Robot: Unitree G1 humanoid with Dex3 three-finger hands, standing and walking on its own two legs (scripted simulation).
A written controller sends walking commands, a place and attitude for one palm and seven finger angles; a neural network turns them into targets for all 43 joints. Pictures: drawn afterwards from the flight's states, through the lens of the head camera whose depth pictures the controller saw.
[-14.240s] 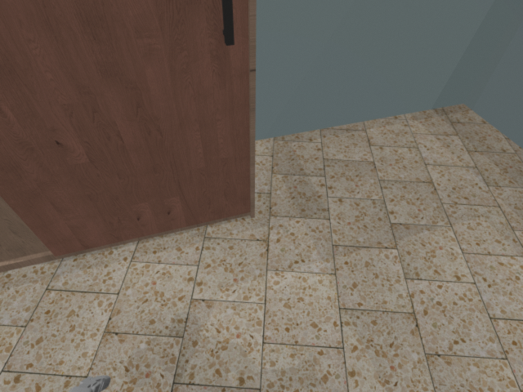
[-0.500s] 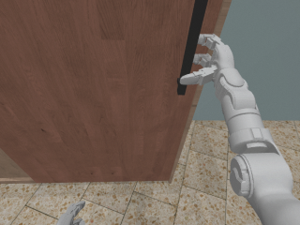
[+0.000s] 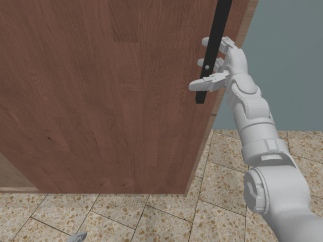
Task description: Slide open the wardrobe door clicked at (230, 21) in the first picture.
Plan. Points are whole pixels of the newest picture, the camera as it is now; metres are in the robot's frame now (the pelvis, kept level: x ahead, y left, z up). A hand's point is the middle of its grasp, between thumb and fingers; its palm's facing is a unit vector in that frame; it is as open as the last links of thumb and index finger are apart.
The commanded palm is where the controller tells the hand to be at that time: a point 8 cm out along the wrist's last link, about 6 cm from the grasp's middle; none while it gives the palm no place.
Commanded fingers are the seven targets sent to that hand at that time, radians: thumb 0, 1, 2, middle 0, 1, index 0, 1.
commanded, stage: slide the fingers in behind the handle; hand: right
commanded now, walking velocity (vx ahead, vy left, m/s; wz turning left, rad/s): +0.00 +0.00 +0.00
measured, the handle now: (211, 40) +0.50 -0.05 +0.27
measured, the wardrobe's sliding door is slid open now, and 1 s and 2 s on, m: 0.00 0.00 0.00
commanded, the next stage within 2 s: grip the handle and tug to test in 0.74 s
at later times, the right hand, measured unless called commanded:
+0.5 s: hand (202, 67) +0.44 -0.03 +0.24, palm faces -0.12 +0.99 -0.01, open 14.0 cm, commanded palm +0.42 -0.09 +0.23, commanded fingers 0.00 0.50 -0.30 0.30 1.20 0.30 1.20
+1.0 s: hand (201, 67) +0.45 -0.03 +0.23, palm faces -0.13 +0.99 +0.00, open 13.5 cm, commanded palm +0.43 -0.08 +0.23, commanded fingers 0.00 0.08 -0.48 0.34 1.26 0.34 1.26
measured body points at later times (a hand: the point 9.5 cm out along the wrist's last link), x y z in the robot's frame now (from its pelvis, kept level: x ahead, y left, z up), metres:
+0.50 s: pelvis +0.00 +0.00 +0.00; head -0.01 +0.02 +0.45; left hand +0.12 +0.24 -0.11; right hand +0.44 -0.09 +0.24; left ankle +0.01 +0.11 -0.74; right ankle -0.03 -0.11 -0.74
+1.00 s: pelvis -0.01 +0.00 +0.00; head -0.01 +0.02 +0.45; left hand +0.08 +0.25 -0.12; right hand +0.45 -0.08 +0.24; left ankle +0.01 +0.10 -0.74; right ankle -0.03 -0.11 -0.74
